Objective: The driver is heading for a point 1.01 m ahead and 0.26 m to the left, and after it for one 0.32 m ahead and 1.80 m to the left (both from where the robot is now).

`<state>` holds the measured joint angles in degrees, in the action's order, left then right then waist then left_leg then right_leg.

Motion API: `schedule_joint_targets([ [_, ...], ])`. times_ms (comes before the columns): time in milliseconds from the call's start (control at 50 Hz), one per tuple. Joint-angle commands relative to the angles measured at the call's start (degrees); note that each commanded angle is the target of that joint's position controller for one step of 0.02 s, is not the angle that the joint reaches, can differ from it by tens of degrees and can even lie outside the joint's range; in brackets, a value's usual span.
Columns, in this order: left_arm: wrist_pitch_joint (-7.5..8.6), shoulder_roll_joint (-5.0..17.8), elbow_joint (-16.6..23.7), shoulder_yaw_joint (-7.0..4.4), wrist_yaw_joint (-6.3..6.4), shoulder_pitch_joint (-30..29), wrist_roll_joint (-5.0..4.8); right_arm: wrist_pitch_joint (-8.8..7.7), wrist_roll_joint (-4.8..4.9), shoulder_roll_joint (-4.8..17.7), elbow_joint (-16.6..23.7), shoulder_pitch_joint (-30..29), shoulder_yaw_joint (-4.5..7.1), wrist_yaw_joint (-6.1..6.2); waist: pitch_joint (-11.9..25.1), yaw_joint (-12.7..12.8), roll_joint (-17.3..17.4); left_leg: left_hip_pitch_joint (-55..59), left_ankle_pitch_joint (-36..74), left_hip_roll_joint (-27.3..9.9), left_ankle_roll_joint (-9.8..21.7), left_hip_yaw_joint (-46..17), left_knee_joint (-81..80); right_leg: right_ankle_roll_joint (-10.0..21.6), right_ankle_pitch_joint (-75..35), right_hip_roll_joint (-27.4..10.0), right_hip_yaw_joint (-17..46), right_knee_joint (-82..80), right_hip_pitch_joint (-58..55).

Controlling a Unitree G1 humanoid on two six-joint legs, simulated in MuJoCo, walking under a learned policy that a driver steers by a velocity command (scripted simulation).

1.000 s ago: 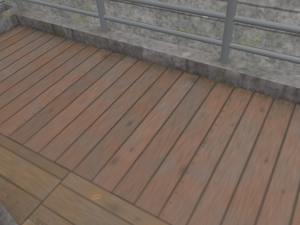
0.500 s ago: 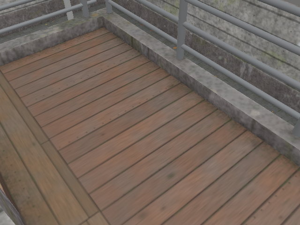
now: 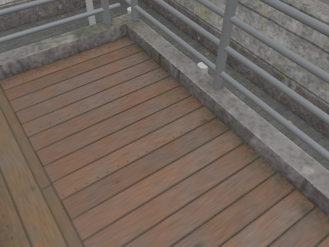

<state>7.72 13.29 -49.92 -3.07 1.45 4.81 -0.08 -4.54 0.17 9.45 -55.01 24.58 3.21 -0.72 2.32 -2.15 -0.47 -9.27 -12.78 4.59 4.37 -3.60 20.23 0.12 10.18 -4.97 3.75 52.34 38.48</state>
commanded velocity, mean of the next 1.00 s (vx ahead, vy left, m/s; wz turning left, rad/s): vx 0.50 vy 0.00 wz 0.57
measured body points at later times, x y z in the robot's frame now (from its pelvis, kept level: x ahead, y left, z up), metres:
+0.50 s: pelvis +0.25 -0.05 +0.00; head +0.28 -0.04 +0.45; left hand +0.20 +0.23 -0.13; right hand +0.51 -0.25 -0.09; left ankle +0.30 +0.14 -0.66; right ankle +0.28 -0.15 -0.75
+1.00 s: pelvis +0.45 +0.12 +0.00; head +0.47 +0.16 +0.45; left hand +0.46 +0.45 -0.10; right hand +0.66 -0.07 -0.11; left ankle +0.41 +0.18 -0.75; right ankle +0.64 +0.03 -0.67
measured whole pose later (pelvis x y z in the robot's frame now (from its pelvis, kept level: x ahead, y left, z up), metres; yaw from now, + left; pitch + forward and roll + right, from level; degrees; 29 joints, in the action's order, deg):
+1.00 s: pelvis +0.45 +0.12 +0.00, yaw +35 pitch +3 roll +0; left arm 7.0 15.9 -43.6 -4.4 0.7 4.2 1.1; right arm -2.7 0.5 13.9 -43.4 20.1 5.0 -0.1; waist -0.7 -1.6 -2.3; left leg -12.7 -11.2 5.3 5.3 -3.3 21.7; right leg -2.4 11.1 -5.5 2.7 54.8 38.7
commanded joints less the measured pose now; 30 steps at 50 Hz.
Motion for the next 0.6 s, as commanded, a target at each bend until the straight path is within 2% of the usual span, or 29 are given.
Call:
schedule_joint_targets([
  [20, 0.97, 1.2, 4.2, -0.1, -0.07, -8.1, -0.81, -0.28, 0.97, 11.5, 7.7, -6.9, 2.41, 1.62, -3.2, 1.9, 3.3, -13.0, 11.2, -10.8, 8.4, -10.1, -7.5, -2.9, -11.3, 3.6, -3.3, -12.9, -7.7],
  [40, 0.58, 1.1, 4.5, -0.09, -0.19, -9.7, -1.06, -0.26, 0.93, 11.3, 7.3, -4.8, 2.43, 1.6, -3.3, 0.8, 4.3, -13.5, 8.7, -10.6, 8.2, -10.4, -7.5, -2.9, -14.4, 4.7, -3.6, -15.3, -10.0],
  [60, 0.51, 1.2, 5.6, -0.11, -0.31, -11.1, -1.13, -0.22, 1.75, 10.6, 6.4, -2.7, 2.5, 1.5, -3.7, 0.2, 4.8, -13.5, 5.5, -10.5, 8.1, -11.2, -7.2, -2.7, -16.0, 5.3, -2.8, -18.4, -11.8],
  [80, 0.36, 2.0, 6.3, -0.3, -0.34, -12.1, -1.35, -0.18, 2.07, 10.4, 6.0, -1.8, 2.56, 1.48, -3.8, 0.0, 5.2, -12.1, 2.9, -10.9, 7.8, -12.6, -6.5, -2.7, -16.0, 5.5, -2.0, -20.6, -12.7],
  [120, 0.65, 3.6, 7.2, -0.66, -0.31, -12.7, -1.11, 0.37, 2.38, 10.4, 5.8, -1.0, 2.92, 1.45, -3.5, -0.2, 5.4, -7.7, 0.0, -11.7, 7.3, -15.2, -3.4, -2.1, -12.8, 5.2, -0.4, -24.6, -13.4],
  [140, 0.77, 5.2, 7.2, -1.09, -0.1, -11.0, -1.65, 0.51, 2.02, 9.9, 6.4, -0.9, 3.02, 1.85, -3.5, 0.7, 6.7, -6.2, -0.7, -12.1, 6.4, -16.7, -1.5, -1.5, -10.4, 4.1, 0.6, -25.4, -15.1],
  [160, 0.94, 6.7, 6.5, -1.71, 0.06, -8.0, -1.65, 0.75, 1.58, 9.4, 6.6, -1.4, 3.06, 2.22, -2.3, 2.4, 7.0, -5.0, 1.2, -11.0, 5.5, -16.9, 2.1, -0.8, -6.8, 4.1, 0.4, -26.3, -18.1],
  [180, 0.97, 9.2, 5.1, -2.55, 0.25, -1.3, -1.01, 0.7, 1.12, 9.1, 7.7, -2.3, 2.86, 2.36, 1.6, 5.7, 7.1, -4.6, 8.2, -9.1, 4.0, -16.2, 8.8, 0.8, -5.3, 3.1, 1.2, -26.3, -25.9],
  [200, 1.1, 12.5, 3.4, -3.4, -0.24, 8.6, -0.32, 0.45, 0.44, 7.1, 10.1, -4.7, 2.24, 2.18, 9.4, 10.4, 2.6, -9.4, 7.9, -6.0, 2.7, -13.0, 23.7, 3.4, -6.0, -3.7, 6.3, -23.9, -39.4],
  [220, 0.48, 15.1, 2.4, -3.91, -0.1, 15.0, 1.25, 0.08, 1.96, 3.4, 11.8, 3.2, 1.55, 1.99, 19.1, 7.4, -16.8, -28.2, -12.5, 1.6, -1.4, -5.8, 43.6, 12.1, 2.7, -17.0, 29.0, -28.7, -59.9],
  [240, 0.15, 11.8, 3.0, -3.03, -0.55, 13.6, 0.28, 0.08, 2.38, 7.3, 11.7, 5.1, 1.73, 2.09, 21.2, 6.4, -21.2, -35.6, -18.8, -2.2, -1.7, -6.6, 55.3, 14.6, 14.1, -20.6, 42.8, -33.0, -60.5],
  [260, -0.26, 7.1, 4.8, -1.82, -0.43, 9.6, 0.1, 0.39, 2.2, 10.9, 11.9, 0.8, 2.79, 2.12, 14.2, 7.3, -13.9, -38.7, -13.6, -4.6, -1.9, -6.3, 59.9, 12.6, 15.7, -18.3, 34.9, -34.1, -54.0],
  [280, -0.9, 6.0, 5.3, -1.31, -0.32, 6.5, 0.38, 0.75, 1.82, 11.2, 12.9, -3.8, 2.99, 2.2, 8.8, 6.6, -7.0, -36.9, -8.8, -6.8, -2.1, -3.9, 59.5, 10.5, 10.3, -15.5, 25.5, -34.8, -45.2],
  [300, -1.17, 5.6, 4.9, -1.2, -0.27, 3.8, 0.56, 0.81, 1.16, 10.6, 13.5, -5.9, 3.12, 2.27, 5.2, 5.4, -4.4, -35.2, -5.5, -8.4, -1.8, -3.5, 56.5, 9.6, 4.3, -13.2, 20.1, -36.1, -37.9],
  [320, -1.3, 5.8, 3.8, -1.16, -0.3, 3.4, 0.97, 1.12, 1.02, 8.7, 14.2, -6.6, 2.93, 2.11, 2.8, 4.0, -3.3, -32.9, -4.4, -9.7, -1.5, -3.6, 55.2, 9.3, -0.3, -11.4, 15.9, -37.4, -32.8],
  [340, -1.21, 6.0, 2.9, -1.42, -0.35, 3.6, 1.29, 1.41, 1.6, 7.7, 15.1, -6.5, 2.85, 2.04, 1.2, 3.0, -4.0, -31.9, -3.9, -10.5, -1.4, -2.8, 53.9, 9.1, -0.7, -10.4, 12.8, -39.3, -30.4],
  [360, -1.0, 5.6, 2.5, -1.49, -0.47, 3.8, 0.96, 1.81, 1.73, 7.2, 15.6, -6.5, 2.8, 2.0, 1.1, 2.6, -4.6, -31.6, -3.6, -11.1, -1.4, -2.5, 52.3, 9.4, -2.0, -9.9, 10.5, -40.4, -29.6],
  [400, -0.77, 5.8, 1.6, -1.89, -0.59, 4.6, 0.43, 2.44, 1.45, 6.9, 16.9, -9.0, 2.63, 1.79, 0.3, 2.3, -3.9, -33.2, -2.1, -11.9, -2.1, -2.5, 48.8, 10.4, -4.9, -10.5, 7.2, -42.2, -29.3],
  [440, -1.02, 7.0, 1.1, -2.33, -0.34, 5.9, 0.5, 2.79, 1.3, 6.9, 18.1, -11.7, 2.39, 1.84, -0.1, 2.6, -2.3, -35.9, 1.0, -12.2, -3.1, -3.1, 44.7, 11.5, -8.0, -12.0, 5.1, -42.9, -31.0],
  [480, -1.51, 8.0, 0.6, -2.57, -0.26, 6.8, 0.5, 3.19, 1.24, 7.3, 18.7, -13.7, 2.33, 1.67, -0.3, 3.1, -2.5, -36.5, 5.5, -12.0, -3.5, -2.8, 40.2, 11.3, -9.1, -12.1, 1.5, -43.5, -32.4],
  [500, -1.6, 8.2, 0.8, -2.59, -0.49, 6.8, 0.74, 3.16, 1.3, 8.0, 19.0, -15.4, 2.47, 1.48, -0.8, 3.6, -2.8, -35.4, 8.4, -11.8, -3.3, -2.3, 37.5, 10.5, -9.6, -11.0, -1.2, -43.8, -32.3],
  [540, -1.81, 9.3, 0.4, -2.76, -0.57, 7.8, 0.51, 3.06, 1.24, 7.8, 20.1, -19.2, 2.21, 0.88, -2.1, 4.8, -3.6, -33.7, 12.0, -11.4, -3.1, -0.5, 31.6, 9.4, -10.0, -10.2, -4.9, -43.8, -32.5],
  [560, -1.74, 9.6, 0.2, -2.9, -0.42, 9.5, 0.84, 2.78, 0.94, 7.6, 20.8, -20.7, 1.99, 0.55, -2.6, 5.6, -2.9, -33.4, 13.0, -11.2, -2.7, 0.3, 29.3, 9.0, -8.3, -10.6, -5.7, -43.5, -33.2],
  [600, -2.06, 10.9, -0.2, -3.22, -0.26, 11.1, 0.55, 2.69, 1.12, 7.3, 22.1, -24.4, 1.65, -0.18, -4.4, 6.9, -3.3, -33.6, 12.3, -11.0, -2.3, 2.0, 25.2, 8.6, -6.9, -11.5, -7.3, -43.3, -35.6],
])
Keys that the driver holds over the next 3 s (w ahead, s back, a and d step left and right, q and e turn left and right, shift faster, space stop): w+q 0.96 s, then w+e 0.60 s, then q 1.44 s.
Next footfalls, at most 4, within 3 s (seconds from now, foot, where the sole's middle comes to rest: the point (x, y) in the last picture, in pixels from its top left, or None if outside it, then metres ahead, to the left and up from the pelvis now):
0.20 right None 0.32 -0.14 -0.78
0.76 left None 0.44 0.20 -0.78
1.30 right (119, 185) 0.82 0.20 -0.78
1.76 left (65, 160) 0.98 0.47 -0.78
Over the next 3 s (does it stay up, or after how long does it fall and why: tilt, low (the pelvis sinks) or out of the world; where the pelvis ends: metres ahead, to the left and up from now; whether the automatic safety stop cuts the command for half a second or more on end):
stays up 0.90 0.33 -0.01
